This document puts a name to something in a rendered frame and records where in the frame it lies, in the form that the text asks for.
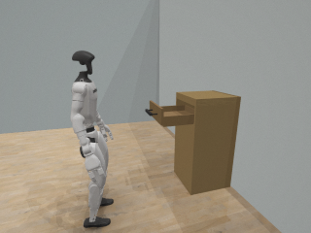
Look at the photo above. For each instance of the robot right upper arm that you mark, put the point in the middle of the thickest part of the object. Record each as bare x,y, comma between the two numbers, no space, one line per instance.
79,92

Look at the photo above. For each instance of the robot torso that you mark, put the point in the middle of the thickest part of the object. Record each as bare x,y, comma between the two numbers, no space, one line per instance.
89,110

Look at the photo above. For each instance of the robot left hand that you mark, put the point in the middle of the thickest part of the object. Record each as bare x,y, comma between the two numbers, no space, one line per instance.
103,131

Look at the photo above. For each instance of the right robot forearm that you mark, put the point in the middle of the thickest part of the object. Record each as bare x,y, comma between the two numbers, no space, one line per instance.
80,131

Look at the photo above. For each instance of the left robot forearm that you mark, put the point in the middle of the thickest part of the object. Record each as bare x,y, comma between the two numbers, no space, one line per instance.
98,120

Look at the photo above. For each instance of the drawer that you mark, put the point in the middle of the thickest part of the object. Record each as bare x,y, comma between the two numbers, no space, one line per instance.
174,115

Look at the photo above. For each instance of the cabinet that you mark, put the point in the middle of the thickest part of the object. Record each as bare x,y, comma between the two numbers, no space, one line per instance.
204,150

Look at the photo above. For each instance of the robot right hand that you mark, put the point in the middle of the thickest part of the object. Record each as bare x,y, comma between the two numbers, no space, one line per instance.
92,162

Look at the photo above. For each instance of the robot left foot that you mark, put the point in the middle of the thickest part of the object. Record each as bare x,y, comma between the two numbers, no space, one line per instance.
106,202

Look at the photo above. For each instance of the handle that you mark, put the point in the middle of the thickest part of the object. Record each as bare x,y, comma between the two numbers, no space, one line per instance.
149,113

